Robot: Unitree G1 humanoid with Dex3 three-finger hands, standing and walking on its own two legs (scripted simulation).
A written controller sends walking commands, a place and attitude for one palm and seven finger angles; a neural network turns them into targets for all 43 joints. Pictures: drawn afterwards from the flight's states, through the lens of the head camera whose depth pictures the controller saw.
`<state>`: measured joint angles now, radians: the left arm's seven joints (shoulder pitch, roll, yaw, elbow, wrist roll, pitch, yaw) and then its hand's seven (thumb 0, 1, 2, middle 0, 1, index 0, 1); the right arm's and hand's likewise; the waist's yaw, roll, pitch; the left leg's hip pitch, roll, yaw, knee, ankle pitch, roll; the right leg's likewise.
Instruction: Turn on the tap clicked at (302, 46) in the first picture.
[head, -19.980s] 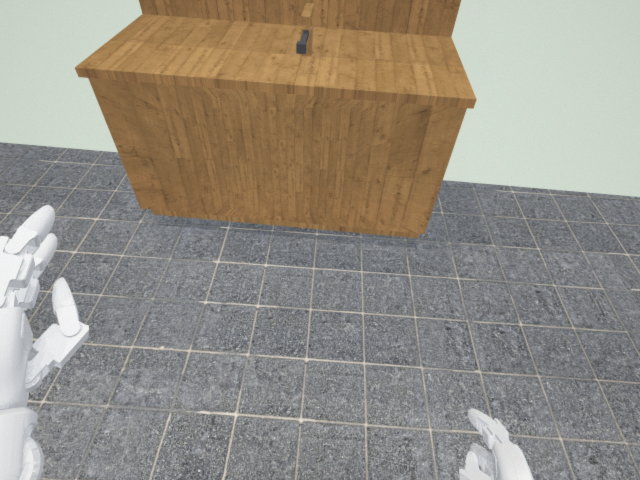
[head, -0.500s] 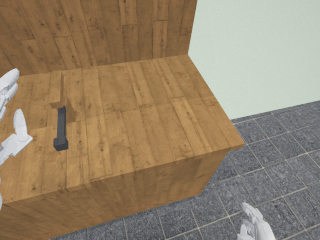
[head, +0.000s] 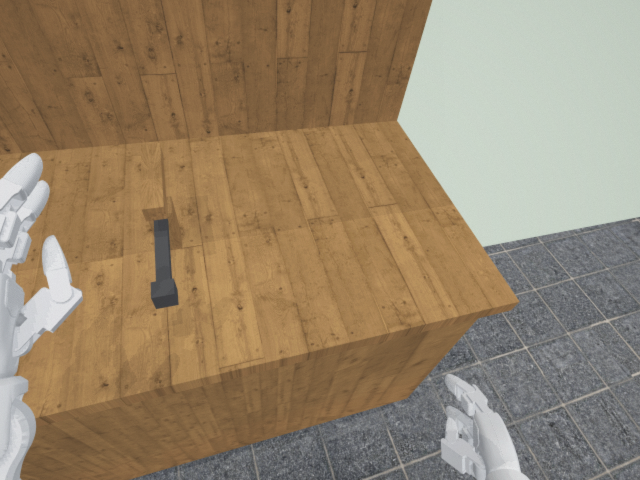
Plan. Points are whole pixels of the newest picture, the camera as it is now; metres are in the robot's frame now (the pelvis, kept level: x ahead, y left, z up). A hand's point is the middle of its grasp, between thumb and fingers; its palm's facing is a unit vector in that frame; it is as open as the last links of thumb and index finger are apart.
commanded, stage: come to a stop and stand still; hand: left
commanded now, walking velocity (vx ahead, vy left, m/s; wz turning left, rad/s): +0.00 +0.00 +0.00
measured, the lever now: (164, 293) +0.31 +0.24 +0.02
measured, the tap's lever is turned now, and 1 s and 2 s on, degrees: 0 0 0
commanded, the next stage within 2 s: look again from close up in 0.10 s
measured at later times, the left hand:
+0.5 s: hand (88, 320) +0.21 +0.24 +0.15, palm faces +0.37 -0.86 -0.35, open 7.4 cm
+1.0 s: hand (141, 313) +0.22 +0.20 +0.16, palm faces +0.34 -0.87 -0.35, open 7.4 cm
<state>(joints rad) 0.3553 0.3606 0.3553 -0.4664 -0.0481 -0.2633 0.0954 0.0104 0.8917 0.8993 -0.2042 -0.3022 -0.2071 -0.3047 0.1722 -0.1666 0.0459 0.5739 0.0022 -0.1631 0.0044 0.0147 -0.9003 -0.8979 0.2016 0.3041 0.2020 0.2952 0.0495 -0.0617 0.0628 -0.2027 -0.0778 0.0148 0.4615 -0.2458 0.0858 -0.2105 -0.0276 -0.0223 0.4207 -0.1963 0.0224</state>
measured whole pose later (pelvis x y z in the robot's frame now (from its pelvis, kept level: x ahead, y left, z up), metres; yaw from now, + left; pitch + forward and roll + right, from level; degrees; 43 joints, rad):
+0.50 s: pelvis -0.01 -0.01 +0.00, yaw +0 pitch -1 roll -2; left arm 0.42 0.36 0.34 -0.44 -0.04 -0.25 0.10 0.01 0.89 0.90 -0.21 -0.30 -0.21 -0.31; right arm 0.21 -0.20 0.02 0.58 0.01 -0.12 -0.02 0.01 -0.90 -0.90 0.20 0.30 0.20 0.30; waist 0.03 -0.03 0.06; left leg -0.21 -0.06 0.00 0.44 -0.22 0.07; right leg -0.19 -0.01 -0.03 0.36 -0.15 0.02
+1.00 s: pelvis -0.01 -0.05 +0.00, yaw -1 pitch +0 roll -1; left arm 0.41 0.37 0.35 -0.47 -0.07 -0.20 0.08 0.01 0.89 0.90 -0.21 -0.30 -0.21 -0.30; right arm 0.18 -0.18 0.02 0.55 0.02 -0.11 -0.01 0.01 -0.90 -0.90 0.20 0.30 0.20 0.30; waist 0.03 -0.04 0.07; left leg -0.21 -0.01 0.00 0.44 -0.22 0.02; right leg -0.22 0.04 -0.03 0.38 -0.16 -0.03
